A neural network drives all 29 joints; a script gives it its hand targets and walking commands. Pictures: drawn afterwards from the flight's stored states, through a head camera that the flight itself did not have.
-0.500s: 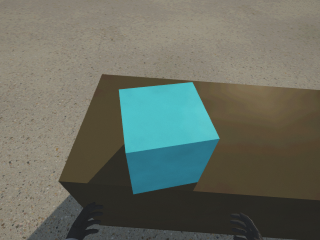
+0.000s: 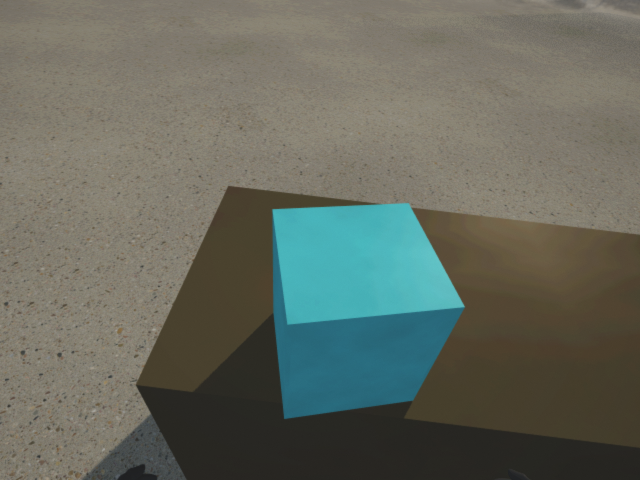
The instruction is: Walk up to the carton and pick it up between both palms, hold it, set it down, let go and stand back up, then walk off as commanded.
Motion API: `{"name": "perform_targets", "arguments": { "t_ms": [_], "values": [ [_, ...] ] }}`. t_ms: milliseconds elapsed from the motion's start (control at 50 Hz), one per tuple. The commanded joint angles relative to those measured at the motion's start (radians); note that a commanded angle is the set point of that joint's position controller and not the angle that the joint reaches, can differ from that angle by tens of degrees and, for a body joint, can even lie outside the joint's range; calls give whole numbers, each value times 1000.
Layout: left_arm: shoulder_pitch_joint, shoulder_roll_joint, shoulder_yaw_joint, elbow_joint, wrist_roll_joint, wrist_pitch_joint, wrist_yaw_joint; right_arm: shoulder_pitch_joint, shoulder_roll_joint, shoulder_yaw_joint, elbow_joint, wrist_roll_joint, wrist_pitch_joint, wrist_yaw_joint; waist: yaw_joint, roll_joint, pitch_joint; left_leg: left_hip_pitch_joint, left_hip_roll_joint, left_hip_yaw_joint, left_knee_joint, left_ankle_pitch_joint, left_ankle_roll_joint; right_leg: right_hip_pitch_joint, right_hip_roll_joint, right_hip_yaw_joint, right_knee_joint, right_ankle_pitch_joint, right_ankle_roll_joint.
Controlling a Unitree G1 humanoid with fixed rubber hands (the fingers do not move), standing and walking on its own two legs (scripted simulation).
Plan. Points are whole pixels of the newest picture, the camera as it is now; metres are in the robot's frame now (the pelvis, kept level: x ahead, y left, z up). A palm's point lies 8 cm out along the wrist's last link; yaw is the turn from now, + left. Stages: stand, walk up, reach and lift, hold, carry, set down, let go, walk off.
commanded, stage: stand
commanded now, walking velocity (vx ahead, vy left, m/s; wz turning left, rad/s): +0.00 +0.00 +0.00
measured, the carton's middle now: (346, 310) +0.39 +0.00 +0.00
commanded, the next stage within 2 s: walk off in 0.64 s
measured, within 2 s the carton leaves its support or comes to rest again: neither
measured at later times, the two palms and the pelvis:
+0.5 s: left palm out of the picture +0.07 +0.28 -0.12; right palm out of the picture +0.11 -0.25 -0.07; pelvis -0.02 +0.00 +0.00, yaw +0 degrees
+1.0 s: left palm out of the picture +0.02 +0.30 -0.12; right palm out of the picture +0.09 -0.26 -0.09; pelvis -0.05 +0.01 -0.01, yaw +0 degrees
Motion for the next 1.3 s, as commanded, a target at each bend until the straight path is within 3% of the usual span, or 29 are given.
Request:
{"name": "perform_targets", "arguments": {
  "t_ms": [0,180,200,260,280,300,340,440,460,480,580,600,640,660,700,800,820,860,920,980,1020,1040,1060,1140,1200,1220,1240,1260,1280],
  "values": [
    [-46,203,77,42,16,-57,1,-15,-238,-68,-101,6,-1,-13,-74,130,-46,32,22,-41,-80,322,90,-4,-120,65,-80,247,3],
    [-43,182,70,86,25,-63,7,-44,-268,-64,-84,4,-4,-14,-67,192,-4,4,16,-54,-109,245,101,-10,-113,74,-118,163,-1],
    [-17,192,74,90,24,-63,12,-55,-272,-67,-86,2,-3,-14,-55,131,20,-5,20,-59,-101,257,105,-25,-111,70,-112,184,-2],
    [-37,211,76,97,28,-59,10,-48,-254,-62,-77,7,0,-7,-63,144,5,27,9,-48,-107,258,90,-30,-120,71,-112,193,0],
    [2,203,70,119,11,-61,4,-59,-282,-67,-87,3,4,-5,-45,243,37,-8,-2,-36,-105,258,96,-17,-137,87,-104,210,1],
    [-28,206,67,115,22,-65,8,-51,-247,-57,-80,13,5,-10,-61,141,17,14,17,-52,-104,249,99,-36,-129,78,-114,178,2],
    [-48,179,61,122,21,-64,2,-61,-268,-62,-70,15,-2,-9,-63,93,41,3,29,-72,-117,210,101,-64,-122,83,-129,103,-6],
    [-38,184,62,135,20,-76,0,-44,-262,-59,-62,20,2,-14,-74,151,19,13,22,-69,-128,164,97,-51,-127,96,-137,88,-8],
    [-22,190,58,151,11,-70,-3,-46,-298,-66,-65,20,-4,-9,-64,220,14,47,10,-43,-112,210,91,-52,-127,95,-147,148,-2],
    [-39,223,69,155,13,-69,-2,-48,-281,-67,-48,23,-1,-9,-71,151,15,58,19,-67,-111,249,95,-59,-122,90,-117,154,-11],
    [-19,224,66,171,9,-54,4,-54,-284,-70,-57,21,-6,-8,-66,230,54,4,17,-59,-118,211,102,-58,-134,98,-130,150,-15],
    [-18,206,67,180,15,-57,1,-58,-264,-55,-39,25,-9,-13,-64,144,32,26,27,-84,-118,216,105,-59,-132,93,-121,130,-21],
    [-27,180,63,168,6,-62,5,-67,-289,-60,-42,12,-3,-13,-54,223,40,3,22,-56,-133,175,95,-51,-118,91,-138,98,3],
    [-43,189,60,172,12,-66,3,-61,-283,-61,-48,22,-4,-11,-67,122,74,-5,18,-72,-137,158,94,-74,-122,78,-139,92,-4],
    [-38,199,66,190,19,-64,3,-64,-291,-54,-32,16,6,-15,-74,191,97,5,13,-56,-145,105,92,-99,-129,119,-171,43,-10],
    [-30,207,67,199,17,-69,-4,-100,-285,-58,-27,17,5,-7,-51,171,41,21,26,-58,-145,123,95,-78,-135,115,-155,17,-14],
    [-31,284,107,154,-14,-57,1,-106,-331,-74,9,24,23,-7,-63,141,133,-20,6,-49,29,452,119,-173,-153,165,-10,400,-51],
    [-15,276,119,115,-18,-44,11,-60,-319,-76,-9,26,32,-10,-63,171,76,-16,-5,2,99,482,146,-184,-167,161,70,489,-75],
    [-26,274,119,92,-19,-25,5,-63,-325,-81,-24,34,51,-12,-71,58,47,-3,-21,-25,167,413,173,-232,-170,178,87,374,-116],
    [-40,272,122,60,-16,-8,5,-22,-357,-97,-36,19,65,-10,-101,92,66,14,34,-101,85,290,212,-324,-111,150,199,243,-96],
    [-17,217,119,72,-29,12,6,-22,-405,-112,-54,5,65,-11,-104,309,13,-23,225,-343,-179,262,328,-289,71,16,580,-180,-26],
    [-14,218,121,78,-33,19,13,-45,-435,-117,-48,0,66,-9,-116,336,36,-62,260,-398,-196,280,392,-317,88,83,695,-291,-28],
    [18,229,122,82,-35,19,12,-73,-439,-116,-62,6,67,-16,-90,270,31,-129,266,-379,-208,203,398,-289,72,109,737,-273,-30],
    [125,236,133,116,-30,42,4,-191,-415,-114,-91,2,87,-30,-50,298,69,-204,207,-268,-190,118,324,-199,19,117,705,-208,-6],
    [181,222,140,130,-15,32,5,-190,-426,-113,-90,0,98,-25,-20,295,9,-114,170,-215,-4,198,268,-139,-53,109,278,-142,-21],
    [190,233,140,138,0,16,11,-206,-399,-110,-86,11,106,-21,8,232,6,-144,103,-161,133,167,202,-102,-78,155,61,-73,-23],
    [194,270,140,129,10,16,13,-177,-363,-104,-82,15,115,-25,-3,28,15,-252,-8,-80,291,-45,159,-84,-140,307,-73,-82,-42],
    [136,368,154,105,38,2,17,-155,-303,-90,-76,24,117,-30,-28,-219,96,-428,-203,-56,513,-315,100,-135,-318,601,-83,254,-60],
    [66,441,177,83,32,9,22,-209,-334,-95,-78,-1,120,-44,-10,-172,116,-331,-226,-182,631,-363,96,-351,-410,753,-211,167,-139]
  ]
}}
